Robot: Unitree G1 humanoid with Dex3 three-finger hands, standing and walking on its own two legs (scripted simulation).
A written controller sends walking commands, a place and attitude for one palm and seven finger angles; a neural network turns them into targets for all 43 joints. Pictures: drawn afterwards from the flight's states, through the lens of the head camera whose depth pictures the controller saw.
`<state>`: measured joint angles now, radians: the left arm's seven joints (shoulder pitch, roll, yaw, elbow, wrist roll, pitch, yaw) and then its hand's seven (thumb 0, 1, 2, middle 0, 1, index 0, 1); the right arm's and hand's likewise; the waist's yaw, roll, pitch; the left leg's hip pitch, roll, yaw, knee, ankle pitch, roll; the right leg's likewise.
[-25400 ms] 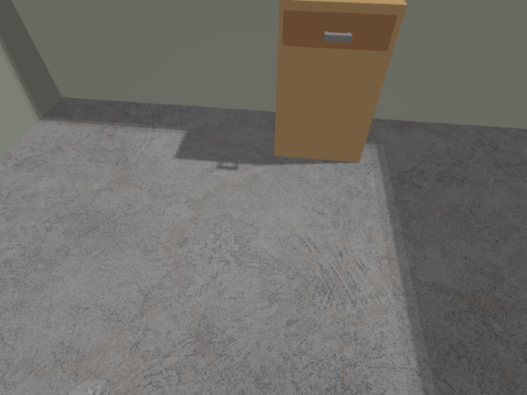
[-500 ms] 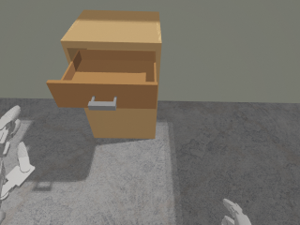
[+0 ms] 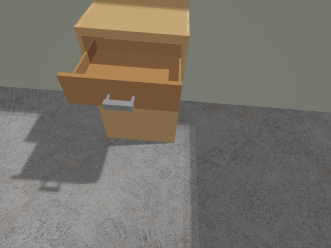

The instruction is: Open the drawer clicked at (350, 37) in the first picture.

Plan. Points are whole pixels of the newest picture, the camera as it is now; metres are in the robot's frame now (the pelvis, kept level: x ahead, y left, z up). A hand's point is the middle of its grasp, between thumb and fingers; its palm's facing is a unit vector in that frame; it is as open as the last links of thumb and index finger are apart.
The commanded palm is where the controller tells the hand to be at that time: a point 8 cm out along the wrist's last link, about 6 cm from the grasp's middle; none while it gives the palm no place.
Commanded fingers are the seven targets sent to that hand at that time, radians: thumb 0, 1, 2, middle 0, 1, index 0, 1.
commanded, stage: let the arm hang, fingers relaxed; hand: left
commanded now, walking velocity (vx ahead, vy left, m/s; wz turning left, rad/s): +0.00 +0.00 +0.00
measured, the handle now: (119, 101) +0.60 +0.21 -0.06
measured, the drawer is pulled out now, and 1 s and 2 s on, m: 0.28 0.28 0.28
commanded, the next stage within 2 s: look to check the result in 0.74 s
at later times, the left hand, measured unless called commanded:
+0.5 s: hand out of the picture +0.00 +0.17 -0.17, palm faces +0.02 -0.99 -0.17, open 7.4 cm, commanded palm none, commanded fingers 0.00 0.90 0.90 -0.20 -0.30 -0.20 -0.30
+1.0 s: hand out of the picture +0.00 +0.18 -0.17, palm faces +0.01 -0.98 -0.17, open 7.4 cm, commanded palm none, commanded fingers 0.00 0.90 0.90 -0.20 -0.30 -0.20 -0.30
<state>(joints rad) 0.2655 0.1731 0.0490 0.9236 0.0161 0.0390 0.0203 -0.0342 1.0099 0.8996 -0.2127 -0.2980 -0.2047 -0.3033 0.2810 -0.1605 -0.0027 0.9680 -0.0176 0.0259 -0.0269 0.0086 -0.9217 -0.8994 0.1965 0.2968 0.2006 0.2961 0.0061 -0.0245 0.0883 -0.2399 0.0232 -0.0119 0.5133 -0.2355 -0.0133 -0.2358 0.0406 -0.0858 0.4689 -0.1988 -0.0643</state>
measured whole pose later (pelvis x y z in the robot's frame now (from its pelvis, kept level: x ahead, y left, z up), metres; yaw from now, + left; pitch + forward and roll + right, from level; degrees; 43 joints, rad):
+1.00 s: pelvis +0.01 +0.02 +0.01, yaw -2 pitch -2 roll +0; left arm 0.29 0.11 0.02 1.14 0.01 0.00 0.03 0.00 0.91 0.90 -0.20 -0.30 -0.20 -0.30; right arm 0.33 -0.10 -0.02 1.11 -0.01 0.00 -0.04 0.01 -0.91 -0.90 0.19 0.30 0.20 0.30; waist 0.00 0.01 0.07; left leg -0.18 0.01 0.04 0.42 -0.21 0.01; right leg -0.21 0.03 -0.03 0.41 -0.17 -0.04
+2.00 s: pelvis +0.03 +0.01 +0.01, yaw -2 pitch -2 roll +0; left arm 0.28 0.12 0.02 1.14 0.01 -0.01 0.04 0.00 0.91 0.90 -0.20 -0.30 -0.20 -0.30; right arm 0.30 -0.10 -0.01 1.13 -0.01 0.00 -0.05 0.01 -0.91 -0.90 0.19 0.30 0.20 0.30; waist -0.01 0.02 0.07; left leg -0.13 0.02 0.04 0.40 -0.23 -0.01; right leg -0.15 0.05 -0.04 0.38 -0.19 -0.05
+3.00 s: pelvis +0.04 +0.00 +0.01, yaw -3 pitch -2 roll +0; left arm 0.22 0.16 0.03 1.13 0.01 -0.01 0.03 0.00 0.91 0.90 -0.20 -0.30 -0.20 -0.30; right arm 0.25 -0.15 -0.02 1.13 -0.01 0.00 -0.04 0.01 -0.91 -0.90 0.20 0.30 0.20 0.30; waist -0.01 0.02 0.08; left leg -0.12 0.03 0.04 0.38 -0.23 -0.01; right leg -0.14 0.05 -0.03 0.36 -0.19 -0.06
